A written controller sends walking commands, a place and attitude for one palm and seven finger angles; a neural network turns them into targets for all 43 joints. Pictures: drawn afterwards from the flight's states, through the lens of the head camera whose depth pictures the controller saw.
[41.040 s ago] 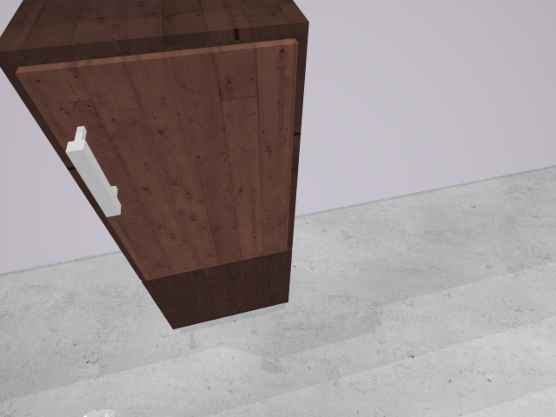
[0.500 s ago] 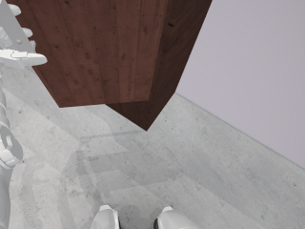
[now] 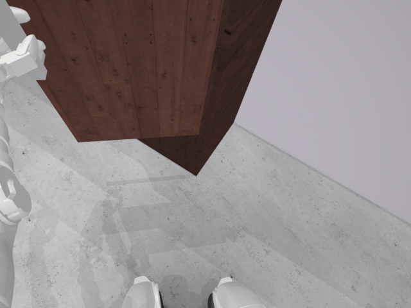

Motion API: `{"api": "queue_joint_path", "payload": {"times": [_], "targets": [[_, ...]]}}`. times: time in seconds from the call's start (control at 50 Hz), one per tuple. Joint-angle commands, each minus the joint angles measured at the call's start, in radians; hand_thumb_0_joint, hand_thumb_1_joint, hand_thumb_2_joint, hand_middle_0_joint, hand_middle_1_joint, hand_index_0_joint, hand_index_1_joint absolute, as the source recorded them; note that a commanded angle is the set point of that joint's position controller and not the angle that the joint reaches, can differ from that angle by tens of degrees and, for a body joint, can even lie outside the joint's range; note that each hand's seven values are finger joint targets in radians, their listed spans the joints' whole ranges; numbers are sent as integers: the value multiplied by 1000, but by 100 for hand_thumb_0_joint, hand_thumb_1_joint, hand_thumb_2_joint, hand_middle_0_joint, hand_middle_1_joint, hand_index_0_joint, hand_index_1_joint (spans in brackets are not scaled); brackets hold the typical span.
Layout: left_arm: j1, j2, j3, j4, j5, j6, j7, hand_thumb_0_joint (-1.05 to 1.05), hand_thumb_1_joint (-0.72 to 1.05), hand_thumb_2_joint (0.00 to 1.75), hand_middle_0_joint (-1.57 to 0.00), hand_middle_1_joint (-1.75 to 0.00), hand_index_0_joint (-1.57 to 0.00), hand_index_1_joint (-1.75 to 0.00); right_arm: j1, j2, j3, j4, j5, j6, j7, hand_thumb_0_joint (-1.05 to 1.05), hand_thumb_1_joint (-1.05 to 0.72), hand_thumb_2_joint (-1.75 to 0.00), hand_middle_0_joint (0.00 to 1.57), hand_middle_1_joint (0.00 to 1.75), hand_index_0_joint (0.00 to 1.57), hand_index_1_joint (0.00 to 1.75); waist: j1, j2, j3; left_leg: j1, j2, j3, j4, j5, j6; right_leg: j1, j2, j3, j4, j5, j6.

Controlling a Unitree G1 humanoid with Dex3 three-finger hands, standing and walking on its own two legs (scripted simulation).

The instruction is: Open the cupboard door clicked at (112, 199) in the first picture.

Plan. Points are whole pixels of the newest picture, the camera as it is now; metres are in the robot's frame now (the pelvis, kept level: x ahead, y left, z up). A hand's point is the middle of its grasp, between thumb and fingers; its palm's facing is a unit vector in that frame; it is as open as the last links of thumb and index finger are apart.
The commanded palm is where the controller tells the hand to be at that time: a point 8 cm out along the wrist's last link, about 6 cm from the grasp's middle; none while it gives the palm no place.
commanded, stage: close the thumb around the handle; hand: left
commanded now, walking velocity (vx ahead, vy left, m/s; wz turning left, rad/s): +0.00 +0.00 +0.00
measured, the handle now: (20, 32) +0.60 +0.26 +0.12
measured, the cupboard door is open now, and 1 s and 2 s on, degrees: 40 68 84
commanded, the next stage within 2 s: pull the door open along its arc in 0.02 s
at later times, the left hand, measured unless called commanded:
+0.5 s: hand (30, 68) +0.51 +0.23 +0.12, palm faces +0.06 -1.00 +0.00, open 6.1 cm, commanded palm +0.45 +0.27 +0.12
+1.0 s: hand (72, 134) +0.39 +0.16 +0.12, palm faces +0.40 -0.92 +0.03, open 6.3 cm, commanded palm +0.32 +0.20 +0.12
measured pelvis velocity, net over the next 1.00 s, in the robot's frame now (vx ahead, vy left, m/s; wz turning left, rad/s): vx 0.01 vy -0.03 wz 0.04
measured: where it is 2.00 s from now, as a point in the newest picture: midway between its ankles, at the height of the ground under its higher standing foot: outside the picture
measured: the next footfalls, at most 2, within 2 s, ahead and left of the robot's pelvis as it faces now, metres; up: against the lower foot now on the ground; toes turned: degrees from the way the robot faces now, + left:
none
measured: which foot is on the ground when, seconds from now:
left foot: down 0.00-1.00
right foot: down 0.00-1.00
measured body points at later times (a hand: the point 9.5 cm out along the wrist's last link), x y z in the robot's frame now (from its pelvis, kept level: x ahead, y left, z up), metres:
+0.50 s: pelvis +0.01 +0.00 +0.01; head +0.11 +0.02 +0.45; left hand +0.50 +0.28 +0.13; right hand -0.03 -0.27 -0.10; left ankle +0.03 +0.10 -0.68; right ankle -0.03 -0.14 -0.68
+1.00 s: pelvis +0.01 -0.03 +0.03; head +0.03 -0.03 +0.47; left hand +0.36 +0.20 +0.12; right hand +0.17 -0.25 -0.08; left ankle +0.03 +0.10 -0.68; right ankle -0.03 -0.14 -0.68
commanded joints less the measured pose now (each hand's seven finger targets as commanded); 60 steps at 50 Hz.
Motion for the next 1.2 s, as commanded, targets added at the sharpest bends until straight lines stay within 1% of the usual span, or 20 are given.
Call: {"api": "queue_joint_path", "payload": {"times": [0.0,0.1,0.12,0.14,0.16,0.26,0.36,0.5,0.52,0.56,0.58,0.6,0.62,0.7,0.84,1.0,1.04,1.1,1.14,1.18], "targets": [[-403,365,66,-198,-3,-57,20,0,90,90,-40,-135,-40,-135,204,-200,-74,-39,2,-6,-16,0,-90,-90,20,30,20,30,18,146,-461,496,-40,-59,-65,386,19,38,42,4,-94,346,-17],[-385,334,55,-231,-8,-61,14,0,90,90,-40,-135,-40,-135,207,-197,-80,-46,2,3,-13,0,-90,-90,20,30,20,30,18,159,-476,542,-35,-64,-66,419,15,20,47,-3,-93,354,-18],[-461,305,17,-219,-10,-56,17,0,90,90,-40,-135,-40,-135,201,-197,-76,-39,3,2,-14,0,-90,-90,20,30,20,30,-17,148,-430,516,-34,-62,-63,371,19,-9,46,1,-104,323,-13],[-497,266,-3,-244,-18,-63,21,0,90,90,-40,-135,-40,-135,211,-191,-78,-32,0,-3,-13,0,-90,-90,20,30,20,30,-20,167,-429,535,-36,-70,-65,370,19,-16,47,-2,-104,314,-18],[-473,303,32,-245,-14,-66,26,0,90,90,-40,-135,-40,-135,216,-199,-83,-31,-2,-4,-14,0,-90,-90,20,30,20,30,-3,181,-471,565,-31,-75,-67,390,14,-18,47,-4,-101,315,-20],[-365,278,46,-300,-24,-76,25,0,90,90,-40,-135,-40,-135,216,-194,-89,-34,-5,0,-5,0,-90,-90,20,30,20,30,35,199,-536,624,-31,-73,-69,485,7,19,49,-10,-90,377,-25],[-201,228,51,-373,-57,-77,16,0,90,90,-40,-135,-40,-135,182,-188,-99,-62,4,10,4,0,-90,-90,20,30,20,30,78,153,-530,608,-41,-47,-88,498,12,104,51,-7,-98,437,-24],[146,105,33,-554,-132,-49,10,0,90,90,-40,-135,-40,-135,89,-169,-109,-132,29,14,18,0,-90,-90,20,30,20,30,148,105,-464,586,-55,-11,-135,494,15,218,48,-9,-115,496,-27],[191,85,27,-585,-145,-43,10,0,90,90,-40,-135,-40,-135,74,-167,-111,-141,35,14,19,0,-90,-90,20,30,20,30,149,63,-443,578,-55,-8,-144,476,17,233,48,-10,-121,495,-26],[298,54,25,-672,-166,-39,13,0,90,90,-40,-135,-40,-135,37,-157,-111,-166,43,7,20,0,-90,-90,20,30,20,30,175,91,-436,586,-61,2,-155,505,17,272,44,-4,-120,533,-28],[341,42,33,-686,-181,-28,17,0,90,90,-40,-135,-40,-135,25,-155,-111,-173,46,5,20,0,-90,-90,20,30,20,30,175,44,-399,569,-62,5,-164,479,18,280,44,-6,-126,530,-25],[357,32,92,-725,-210,-13,81,0,90,90,-40,-135,-40,-135,2,-138,-109,-184,44,-2,19,0,-90,-90,20,30,20,30,220,24,-372,522,-67,11,-179,442,14,302,41,-11,-134,504,-22],[379,-24,53,-758,-211,1,120,0,90,90,-40,-135,-40,-135,-19,-133,-107,-191,48,-11,18,0,-90,-90,20,30,20,30,205,34,-343,522,-70,15,-191,417,11,302,40,-10,-139,488,-20],[463,-152,26,-856,-189,42,290,0,90,90,-40,-135,-40,-135,-62,-111,-106,-189,42,-36,20,0,-90,-90,20,30,20,30,221,-25,-303,523,-74,18,-216,379,3,317,31,-16,-150,460,-17],[510,-341,-97,-1012,-69,56,548,0,90,90,-40,-135,-40,-135,-137,-80,-103,-166,15,-54,26,0,-90,-90,20,30,20,30,213,-58,-293,558,-81,24,-226,347,0,358,11,1,-175,459,-19],[593,-526,-260,-1142,-15,60,688,0,90,90,-40,-135,-40,-135,-239,-47,-93,-171,-5,-49,22,0,-90,-90,20,30,20,30,224,-54,-242,583,-89,31,-257,287,-2,396,-15,18,-226,429,-21],[620,-547,-287,-1160,-2,64,717,0,90,90,-40,-135,-40,-135,-249,-46,-94,-167,-12,-49,19,0,-90,-90,20,30,20,30,216,-108,-219,582,-88,26,-261,269,1,401,-20,24,-246,413,-14],[709,-635,-378,-1237,12,69,727,0,90,90,-40,-135,-40,-135,-270,-35,-93,-176,-16,-50,22,0,-90,-90,20,30,20,30,229,-63,-237,614,-90,32,-271,297,-3,427,-28,22,-239,459,-19],[754,-659,-417,-1278,20,72,731,0,90,90,-40,-135,-40,-135,-274,-35,-96,-179,-19,-51,20,0,-90,-90,20,30,20,30,220,-127,-220,617,-86,27,-274,294,-1,440,-30,22,-252,461,-15],[795,-700,-462,-1330,19,79,733,0,90,90,-40,-135,-40,-135,-295,-31,-94,-188,-19,-53,18,0,-90,-90,20,30,20,30,222,-106,-203,626,-90,31,-282,286,-2,443,-40,27,-263,465,-12]]}}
